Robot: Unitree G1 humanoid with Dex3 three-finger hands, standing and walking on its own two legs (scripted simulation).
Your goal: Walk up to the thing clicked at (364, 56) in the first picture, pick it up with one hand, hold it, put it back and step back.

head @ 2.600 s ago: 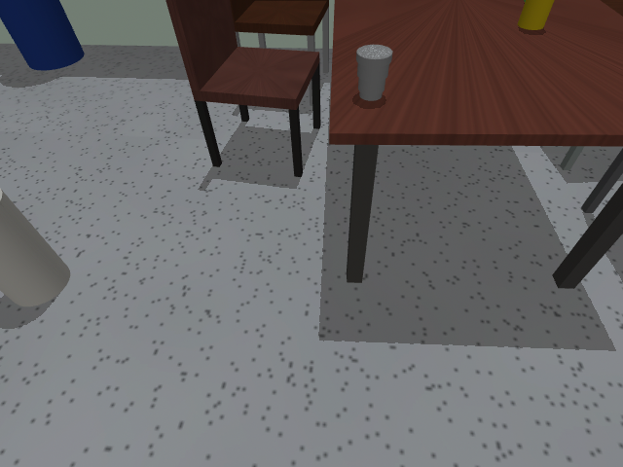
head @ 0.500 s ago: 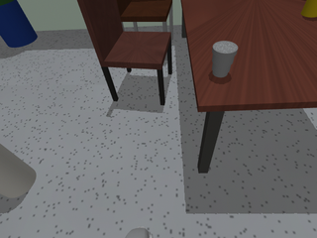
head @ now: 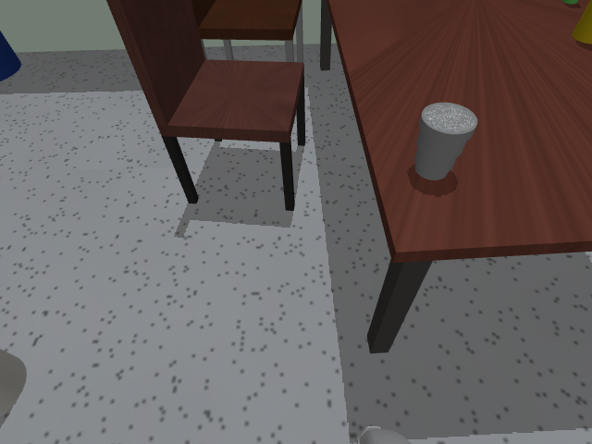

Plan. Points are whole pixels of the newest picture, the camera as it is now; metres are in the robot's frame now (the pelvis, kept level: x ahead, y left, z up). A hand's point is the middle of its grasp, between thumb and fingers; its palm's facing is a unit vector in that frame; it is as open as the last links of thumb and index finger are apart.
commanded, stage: walk up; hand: right
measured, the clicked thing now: (439, 145) +0.57 -0.23 +0.06
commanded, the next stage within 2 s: stand in 1.26 s
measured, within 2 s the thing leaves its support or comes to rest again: neither
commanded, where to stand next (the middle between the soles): +0.09 -0.02 m, yaw +0 degrees
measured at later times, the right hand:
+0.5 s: hand out of the picture +0.11 -0.26 -0.12, palm faces -0.03 +0.93 -0.38, open 7.4 cm
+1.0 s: hand out of the picture +0.11 -0.26 -0.13, palm faces -0.05 +0.94 -0.33, open 7.4 cm
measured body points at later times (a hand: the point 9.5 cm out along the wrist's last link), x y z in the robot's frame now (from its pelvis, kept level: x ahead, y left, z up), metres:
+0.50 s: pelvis +0.02 +0.00 +0.02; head +0.03 +0.00 +0.47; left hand +0.13 +0.29 -0.10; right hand +0.12 -0.31 -0.10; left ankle +0.00 +0.12 -0.71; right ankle +0.08 -0.12 -0.71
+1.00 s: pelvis +0.03 -0.01 +0.03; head +0.04 -0.02 +0.48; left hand +0.09 +0.29 -0.10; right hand +0.11 -0.31 -0.11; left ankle +0.00 +0.12 -0.71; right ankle +0.08 -0.12 -0.71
